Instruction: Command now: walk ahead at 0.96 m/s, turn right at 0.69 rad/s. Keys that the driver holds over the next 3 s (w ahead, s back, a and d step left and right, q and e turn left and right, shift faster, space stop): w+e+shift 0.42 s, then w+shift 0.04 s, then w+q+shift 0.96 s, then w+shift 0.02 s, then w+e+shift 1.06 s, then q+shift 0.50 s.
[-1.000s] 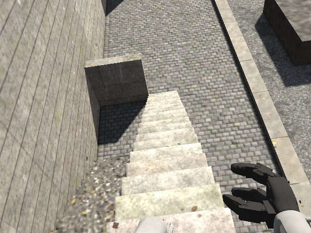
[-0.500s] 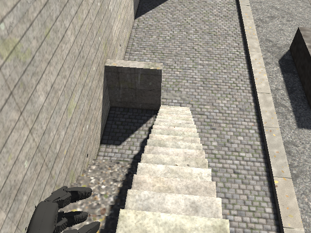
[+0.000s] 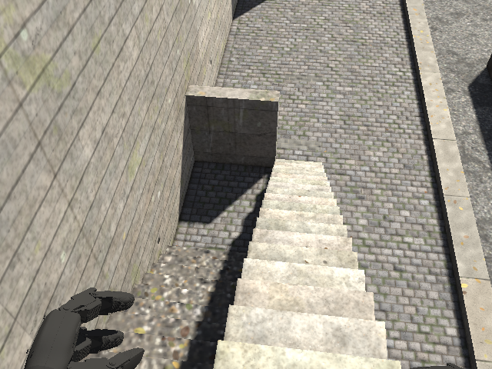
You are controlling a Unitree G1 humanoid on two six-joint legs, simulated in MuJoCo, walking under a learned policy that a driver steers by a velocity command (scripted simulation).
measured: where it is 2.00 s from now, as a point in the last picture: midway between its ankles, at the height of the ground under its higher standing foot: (286, 293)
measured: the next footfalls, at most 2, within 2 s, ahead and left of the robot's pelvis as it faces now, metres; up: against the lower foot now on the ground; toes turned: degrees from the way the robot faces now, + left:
right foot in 0.28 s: +0.19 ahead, -0.18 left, -0.19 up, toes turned -10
left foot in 0.60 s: +0.44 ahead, -0.05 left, -0.39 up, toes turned -36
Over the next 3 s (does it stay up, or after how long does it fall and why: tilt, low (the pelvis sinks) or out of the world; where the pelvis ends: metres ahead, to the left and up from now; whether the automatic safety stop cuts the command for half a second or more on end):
stays up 1.62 -0.35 -1.35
